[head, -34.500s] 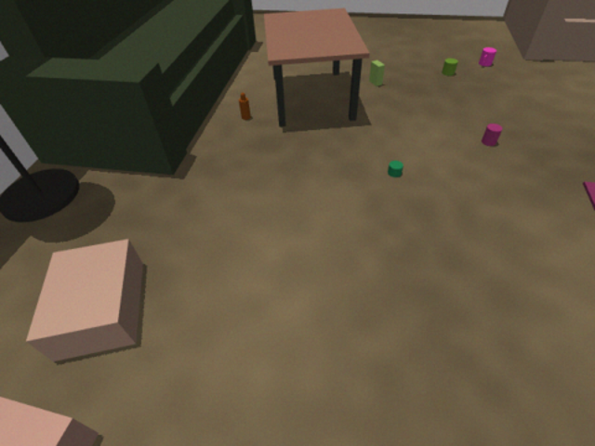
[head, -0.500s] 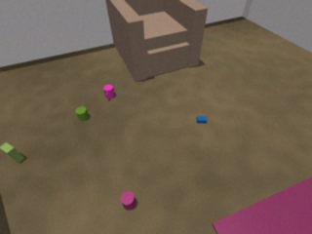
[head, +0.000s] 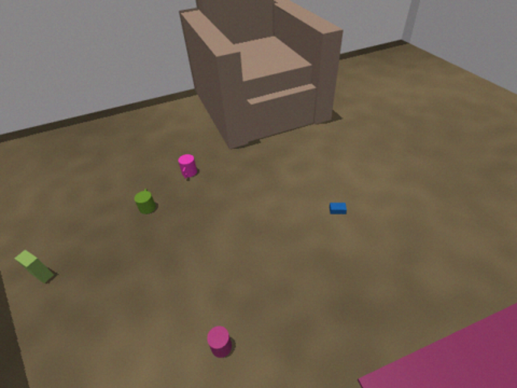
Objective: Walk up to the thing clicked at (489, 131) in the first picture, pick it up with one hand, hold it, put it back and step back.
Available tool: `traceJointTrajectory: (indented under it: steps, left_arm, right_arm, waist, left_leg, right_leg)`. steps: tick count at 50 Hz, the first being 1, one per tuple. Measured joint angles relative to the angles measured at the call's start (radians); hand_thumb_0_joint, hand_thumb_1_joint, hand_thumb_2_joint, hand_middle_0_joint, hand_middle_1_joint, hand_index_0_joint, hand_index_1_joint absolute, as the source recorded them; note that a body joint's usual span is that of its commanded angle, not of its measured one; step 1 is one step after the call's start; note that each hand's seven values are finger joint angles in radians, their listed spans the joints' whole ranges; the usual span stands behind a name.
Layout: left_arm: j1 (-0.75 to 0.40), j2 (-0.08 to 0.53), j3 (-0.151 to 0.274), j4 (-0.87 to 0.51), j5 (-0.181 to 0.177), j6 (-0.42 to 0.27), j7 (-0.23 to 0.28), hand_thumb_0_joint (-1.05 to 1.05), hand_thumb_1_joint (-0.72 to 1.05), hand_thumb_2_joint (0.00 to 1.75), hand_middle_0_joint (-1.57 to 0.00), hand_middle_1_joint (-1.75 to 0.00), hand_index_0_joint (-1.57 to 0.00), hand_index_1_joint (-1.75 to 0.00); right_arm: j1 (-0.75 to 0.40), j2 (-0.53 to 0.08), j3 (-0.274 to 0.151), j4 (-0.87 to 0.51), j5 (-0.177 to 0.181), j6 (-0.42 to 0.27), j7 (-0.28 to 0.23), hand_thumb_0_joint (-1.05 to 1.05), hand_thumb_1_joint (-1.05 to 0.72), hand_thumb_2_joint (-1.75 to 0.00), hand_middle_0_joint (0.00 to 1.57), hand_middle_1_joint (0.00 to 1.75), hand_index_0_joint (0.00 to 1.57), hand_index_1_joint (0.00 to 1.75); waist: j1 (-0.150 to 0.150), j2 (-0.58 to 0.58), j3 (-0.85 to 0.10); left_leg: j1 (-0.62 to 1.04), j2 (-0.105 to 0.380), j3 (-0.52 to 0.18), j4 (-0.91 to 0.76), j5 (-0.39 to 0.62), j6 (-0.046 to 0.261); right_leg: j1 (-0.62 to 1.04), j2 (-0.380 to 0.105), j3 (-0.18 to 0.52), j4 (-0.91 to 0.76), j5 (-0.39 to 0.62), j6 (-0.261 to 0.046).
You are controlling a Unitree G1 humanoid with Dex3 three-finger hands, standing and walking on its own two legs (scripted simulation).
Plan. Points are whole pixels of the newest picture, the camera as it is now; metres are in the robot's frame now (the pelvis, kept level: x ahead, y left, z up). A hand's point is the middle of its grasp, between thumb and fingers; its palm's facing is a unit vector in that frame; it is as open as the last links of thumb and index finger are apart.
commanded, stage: stand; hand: left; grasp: from above
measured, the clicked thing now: (219, 342) +0.45 +0.22 -0.73
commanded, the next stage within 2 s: step back in 1.66 s
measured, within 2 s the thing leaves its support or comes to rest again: neither
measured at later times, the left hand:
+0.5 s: hand out of the picture +0.07 +0.23 -0.16, palm faces +0.02 -0.95 -0.32, open 7.4 cm
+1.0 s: hand out of the picture +0.08 +0.23 -0.16, palm faces +0.01 -0.94 -0.33, open 7.4 cm
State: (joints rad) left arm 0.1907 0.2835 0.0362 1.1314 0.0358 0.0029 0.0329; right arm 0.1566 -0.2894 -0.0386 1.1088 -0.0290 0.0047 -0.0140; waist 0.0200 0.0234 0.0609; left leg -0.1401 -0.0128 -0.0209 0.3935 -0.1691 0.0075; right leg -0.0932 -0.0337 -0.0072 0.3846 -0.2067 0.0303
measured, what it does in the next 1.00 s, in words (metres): stands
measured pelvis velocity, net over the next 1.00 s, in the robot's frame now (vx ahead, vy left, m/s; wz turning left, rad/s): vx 0.02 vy -0.01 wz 0.00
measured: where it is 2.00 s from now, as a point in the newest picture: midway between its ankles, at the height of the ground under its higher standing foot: outside the picture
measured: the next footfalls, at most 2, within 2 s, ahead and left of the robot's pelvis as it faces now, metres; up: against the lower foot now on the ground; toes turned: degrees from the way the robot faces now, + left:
left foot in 1.98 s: +0.01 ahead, +0.12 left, +0.00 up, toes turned -1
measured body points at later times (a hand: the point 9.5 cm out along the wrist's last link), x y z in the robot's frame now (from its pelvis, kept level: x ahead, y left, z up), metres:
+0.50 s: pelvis +0.01 -0.01 +0.00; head +0.00 -0.01 +0.45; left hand +0.07 +0.27 -0.14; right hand +0.07 -0.29 -0.14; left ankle +0.03 +0.11 -0.74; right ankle +0.01 -0.14 -0.74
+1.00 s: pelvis +0.02 -0.01 +0.00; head +0.03 -0.02 +0.45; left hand +0.08 +0.28 -0.13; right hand +0.09 -0.30 -0.14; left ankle +0.03 +0.11 -0.74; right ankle +0.01 -0.14 -0.74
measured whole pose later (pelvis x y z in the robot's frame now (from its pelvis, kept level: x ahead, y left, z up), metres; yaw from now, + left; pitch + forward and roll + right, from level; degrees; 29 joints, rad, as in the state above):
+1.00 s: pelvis +0.02 -0.01 +0.00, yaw +0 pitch -3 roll +0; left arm 0.12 0.30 0.03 1.15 0.02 0.00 0.01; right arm 0.12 -0.31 -0.01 1.14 -0.02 -0.01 -0.01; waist 0.01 0.02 0.06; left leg -0.12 0.00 -0.02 0.34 -0.17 -0.01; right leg -0.07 -0.02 -0.01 0.32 -0.20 0.02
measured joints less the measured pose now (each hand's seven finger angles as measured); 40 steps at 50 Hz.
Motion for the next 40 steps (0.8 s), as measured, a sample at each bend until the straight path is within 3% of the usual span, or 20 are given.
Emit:
traceJointTrajectory:
  steps: [40]
  left_arm:
    - [-0.063,0.014,-0.004,0.025,-0.016,-0.006,-0.017,0.01,0.9,0.89,-0.21,-0.3,-0.21,-0.3]
  right_arm:
    - [-0.024,-0.02,0.028,0.037,0.009,-0.01,0.004,0.0,-0.9,-0.9,0.21,0.3,0.21,0.3]
  waist:
    - [-0.013,-0.009,0.006]
  left_leg:
    - [0.021,0.017,-0.001,-0.053,0.007,-0.015]
  right_leg:
    - [0.021,0.017,0.0,-0.059,0.013,-0.014]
